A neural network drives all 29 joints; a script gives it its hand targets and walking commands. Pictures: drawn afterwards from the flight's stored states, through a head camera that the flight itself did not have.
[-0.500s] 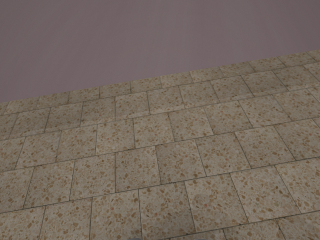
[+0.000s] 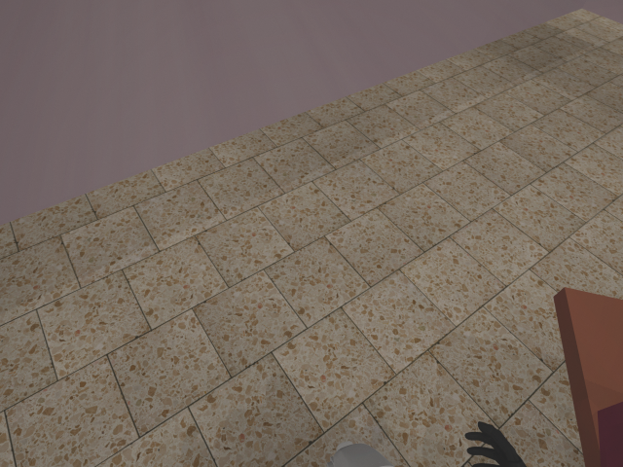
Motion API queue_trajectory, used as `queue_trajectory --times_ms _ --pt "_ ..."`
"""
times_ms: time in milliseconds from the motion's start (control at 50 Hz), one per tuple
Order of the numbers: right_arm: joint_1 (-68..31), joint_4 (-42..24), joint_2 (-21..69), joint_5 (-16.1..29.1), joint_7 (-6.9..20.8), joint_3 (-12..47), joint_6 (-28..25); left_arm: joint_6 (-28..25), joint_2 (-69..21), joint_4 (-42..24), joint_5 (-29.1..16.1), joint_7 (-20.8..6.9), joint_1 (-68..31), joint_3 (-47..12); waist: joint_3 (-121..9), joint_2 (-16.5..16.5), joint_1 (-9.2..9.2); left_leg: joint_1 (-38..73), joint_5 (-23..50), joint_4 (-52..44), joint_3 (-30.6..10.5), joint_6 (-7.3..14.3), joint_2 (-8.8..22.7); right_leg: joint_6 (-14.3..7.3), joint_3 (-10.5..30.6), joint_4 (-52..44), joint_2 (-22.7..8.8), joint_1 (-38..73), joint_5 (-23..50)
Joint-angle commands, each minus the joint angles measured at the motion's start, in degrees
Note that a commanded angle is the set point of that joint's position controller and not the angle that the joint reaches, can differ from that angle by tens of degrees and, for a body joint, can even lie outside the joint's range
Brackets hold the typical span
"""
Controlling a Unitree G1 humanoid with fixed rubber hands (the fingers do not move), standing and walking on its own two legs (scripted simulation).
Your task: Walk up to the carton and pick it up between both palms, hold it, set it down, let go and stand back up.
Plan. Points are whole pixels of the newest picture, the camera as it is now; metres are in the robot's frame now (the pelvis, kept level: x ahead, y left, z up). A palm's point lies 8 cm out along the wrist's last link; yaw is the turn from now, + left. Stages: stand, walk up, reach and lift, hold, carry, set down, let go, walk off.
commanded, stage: walk up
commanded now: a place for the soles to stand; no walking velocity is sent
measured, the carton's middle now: out of the picture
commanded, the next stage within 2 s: none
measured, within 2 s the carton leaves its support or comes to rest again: neither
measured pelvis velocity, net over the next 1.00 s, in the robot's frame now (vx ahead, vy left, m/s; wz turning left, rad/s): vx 0.04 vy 0.03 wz -0.96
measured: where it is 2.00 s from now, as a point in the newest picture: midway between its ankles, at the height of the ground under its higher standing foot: outside the picture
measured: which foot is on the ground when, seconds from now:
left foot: down 0.00-0.38, up 0.40-0.82, down 0.84-1.00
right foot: up 0.00-0.36, down 0.38-0.84, up 0.86-1.00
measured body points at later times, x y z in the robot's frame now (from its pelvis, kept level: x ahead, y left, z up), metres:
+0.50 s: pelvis -0.02 -0.02 -0.01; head -0.01 -0.08 +0.43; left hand +0.15 +0.22 -0.10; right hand -0.10 -0.29 -0.17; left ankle +0.07 +0.10 -0.69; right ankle -0.05 -0.11 -0.74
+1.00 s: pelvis +0.04 +0.03 +0.00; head +0.08 +0.01 +0.45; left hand +0.33 +0.13 -0.13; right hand -0.10 -0.22 -0.11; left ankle +0.14 +0.06 -0.74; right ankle -0.08 -0.05 -0.67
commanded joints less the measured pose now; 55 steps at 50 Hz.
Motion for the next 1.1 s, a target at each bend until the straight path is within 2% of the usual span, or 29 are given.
queue_trajectory --times_ms 0,80,160,260,300,320,340,360,380,400,440,460,500,540,580,680,720,760,780,800,820,840,860,880,900,920,980,1040,1080 --pt "-3.40 -5.83 -7.11 -0.93 -0.60 -2.31 -1.72 -0.45 6.32 -0.12 0.18 -1.50 9.89 2.48 -5.23 10.53 0.89 5.24 -5.46 -11.01 -6.36 3.53 10.77 0.20 -3.33 9.45 -4.97 -3.44 5.69" --pt "2.82 -4.18 -9.86 -2.08 0.07 -3.23 -2.33 -0.49 5.68 -2.01 0.63 -2.30 5.08 1.15 -2.46 12.39 -3.16 8.90 -18.50 -14.41 -5.98 5.47 14.82 0.78 -8.75 1.78 -8.22 -7.78 3.93" --pt "6.82 -2.76 -12.02 -2.99 0.60 -3.85 -2.82 -1.41 4.97 -3.04 0.86 -2.66 3.54 0.52 -2.46 11.23 -4.67 10.97 -18.96 -13.89 -2.85 7.75 18.75 0.08 -11.41 -4.91 -10.89 -6.62 0.83" --pt "5.76 -2.51 -13.27 -3.77 1.60 -3.94 -2.23 -3.32 2.93 -3.77 -0.14 -2.40 5.90 0.17 -4.34 11.47 -2.66 5.53 -16.30 -9.65 5.59 8.33 20.15 -3.01 -16.10 -14.52 -10.10 4.40 -0.75" --pt "3.80 -2.21 -12.95 -3.93 2.20 -3.38 -1.47 -4.02 2.48 -3.13 -0.31 -1.73 10.14 0.60 -6.15 8.13 0.60 1.48 -17.06 -4.21 9.04 6.40 19.83 -4.71 -17.04 -22.09 -9.13 12.79 3.43" --pt "3.59 -1.78 -11.23 -3.99 2.55 -2.60 -0.87 -4.31 2.87 -1.62 -0.23 -0.95 14.63 1.24 -8.29 3.36 2.90 -2.38 -19.51 3.52 11.43 3.92 17.56 -5.72 -15.44 -26.84 -7.99 19.64 4.91" --pt "4.80 -1.22 -8.46 -3.96 3.21 -1.35 -0.37 -4.40 5.13 -1.04 -0.61 0.22 17.01 1.80 -6.78 -5.49 4.68 -9.03 -21.41 15.29 14.19 0.34 13.45 -7.42 -5.38 -33.96 -11.51 22.13 3.94" --pt "4.63 -3.32 -5.32 -4.36 4.26 -0.58 0.21 -4.29 8.63 -1.53 -0.25 1.17 18.51 2.69 -1.71 -13.46 3.96 -23.91 -27.64 29.87 13.53 -4.14 6.71 -10.48 17.51 -37.91 -23.40 23.25 -0.17" --pt "3.12 -6.34 -7.99 -3.33 4.18 -1.13 0.68 -4.08 12.16 -1.33 -1.38 2.18 18.42 3.67 0.08 -7.92 4.14 -26.76 -30.14 33.05 1.61 -4.72 4.61 -16.91 29.59 -40.70 -29.32 17.47 -4.87" --pt "3.08 -6.28 -8.95 -2.77 4.06 -1.05 0.66 -3.93 12.98 -0.86 -1.55 3.34 16.37 4.14 0.16 -8.10 3.71 -27.33 -26.95 34.35 -1.96 -4.82 5.50 -18.12 26.69 -42.41 -27.51 16.83 -6.43" --pt "6.47 -3.82 -9.05 -1.82 4.06 -1.08 -0.51 -4.06 8.18 -1.72 -0.94 3.64 9.74 2.17 0.10 -9.41 0.31 -28.85 -14.42 32.66 -2.87 -4.89 5.79 -14.17 14.91 -40.98 -20.14 18.93 -1.22" --pt "7.80 -1.98 -9.99 -2.27 3.82 -1.32 -1.02 -4.40 6.81 -2.99 -0.98 3.33 7.96 1.51 -1.16 -10.26 -0.50 -26.73 -9.58 31.64 -2.15 -4.58 4.97 -12.79 12.16 -39.29 -17.95 18.86 8.79" --pt "9.40 -1.63 -10.24 -3.40 3.42 -1.35 -1.47 -5.29 4.80 -2.93 -1.64 2.30 9.07 0.64 -6.03 -8.36 -0.73 -21.25 -5.93 33.19 -1.39 -4.42 3.60 -12.20 9.00 -35.53 -16.06 18.62 25.79" --pt "8.98 -2.03 -8.98 -2.64 3.21 -1.27 -0.85 -5.40 4.81 -3.06 -1.65 2.06 8.56 0.95 -8.04 -6.57 -1.21 -18.66 -5.54 34.11 -1.31 -4.74 2.40 -11.98 7.57 -33.13 -14.96 17.31 31.96" --pt "7.11 -2.96 -8.25 -1.82 2.89 -1.30 -0.26 -4.85 5.44 -3.32 -1.55 2.11 7.77 1.30 -6.86 -7.18 -0.79 -17.20 -6.04 32.40 -1.38 -4.78 1.44 -12.10 8.42 -31.82 -13.89 14.55 32.55" --pt "4.07 -4.90 -6.76 -1.23 2.32 -1.17 -0.31 -3.27 6.97 -3.93 -0.45 1.90 8.08 1.96 -5.62 -9.02 1.21 -14.43 -7.75 21.86 -2.92 -3.97 -0.52 -12.55 16.26 -28.17 -14.01 13.56 31.25" --pt "5.16 -5.12 -6.29 -0.94 1.87 -1.43 -0.63 -2.72 7.42 -4.75 0.08 1.71 6.70 2.14 -6.44 -9.24 0.57 -9.16 -8.69 15.43 -4.11 -3.28 -1.07 -11.28 19.29 -26.54 -13.54 12.54 33.90" --pt "7.89 -4.82 -5.80 -0.69 1.20 -1.90 -1.05 -2.16 7.62 -5.57 0.56 1.56 4.33 1.91 -7.14 -8.35 -1.40 -1.86 -5.02 5.81 -4.51 -2.31 -0.98 -8.59 21.44 -24.47 -12.15 10.77 32.12" --pt "9.81 -4.70 -5.88 -0.73 0.74 -2.27 -1.52 -1.92 6.96 -5.68 0.19 1.38 3.08 1.23 -7.65 -6.51 -2.89 3.52 1.72 -1.13 -4.58 -1.37 0.22 -6.33 21.04 -21.97 -10.51 8.18 27.17" --pt "10.10 -4.65 -8.32 -1.33 0.32 -3.11 -1.88 -1.98 4.58 -5.82 -0.59 1.17 4.94 0.47 -8.84 -0.76 -2.24 8.26 2.67 -3.64 -10.93 0.33 7.41 -3.39 17.36 -16.32 -7.33 3.92 18.75" --pt "7.63 -5.15 -11.55 -1.83 0.03 -3.64 -1.81 -2.10 0.38 -5.11 -1.26 1.09 9.64 -0.46 -8.81 10.51 0.63 10.91 6.65 -7.14 -23.43 2.76 19.01 -0.93 6.16 -5.83 0.72 -1.74 0.82" --pt "6.61 -5.26 -14.87 -0.57 -0.04 -5.04 -1.33 -1.38 2.74 -5.14 -0.49 2.00 9.61 0.86 -8.69 11.73 0.00 7.29 6.35 -8.83 -30.26 8.68 26.54 -0.42 -0.36 3.94 0.81 -3.35 -13.80" --pt "5.17 -5.36 -13.21 -0.30 -0.03 -5.03 -1.25 -0.99 4.63 -4.36 0.80 2.35 7.86 1.44 -4.97 10.36 0.00 1.90 2.13 -10.88 -31.29 9.66 27.40 -0.53 -1.04 9.25 -2.94 -3.85 -12.59" --pt "3.22 -5.15 -9.45 -0.04 0.13 -4.06 -1.31 -0.96 6.21 -3.22 1.16 2.04 7.02 2.46 -0.32 7.03 -0.12 -1.06 2.34 -10.81 -21.92 7.41 22.08 -0.48 0.38 9.23 -4.32 -3.66 -8.12" --pt "1.54 -5.45 -7.35 -0.57 0.02 -3.42 -1.44 -0.98 5.87 -1.76 0.28 1.31 8.26 2.64 -0.26 5.87 0.70 -0.42 2.80 -9.54 -14.18 4.87 16.74 -0.21 0.84 8.67 -4.62 -2.52 -3.78" --pt "0.89 -6.14 -7.06 -1.08 -0.13 -3.24 -1.71 -1.07 4.82 -1.07 -0.21 0.65 9.00 2.45 -1.80 8.45 0.66 1.45 4.25 -8.83 -10.21 4.09 14.11 -0.27 -0.54 8.37 -4.33 -2.41 -0.81" --pt "3.56 -5.59 -6.12 -1.43 0.32 -3.22 -2.41 -1.13 3.16 -1.69 0.22 -0.28 7.25 1.34 -4.68 10.62 -1.38 7.80 -0.86 -8.94 -6.35 5.63 13.09 0.38 -4.78 7.18 -4.84 -5.15 1.24" --pt "6.97 -4.46 -7.17 -1.86 0.61 -3.62 -2.62 -0.96 2.40 -2.96 0.64 -0.50 4.02 0.48 -3.67 11.58 -3.40 8.80 -8.31 -10.44 -5.65 7.56 15.64 0.73 -7.92 0.95 -6.89 -5.88 -0.04" --pt "8.25 -3.85 -8.62 -2.29 0.76 -4.00 -2.59 -1.12 2.08 -3.57 0.73 -0.64 2.40 0.11 -3.01 11.55 -4.15 8.59 -8.33 -10.00 -4.43 8.60 17.47 0.46 -8.94 -3.68 -8.08 -4.71 -1.28"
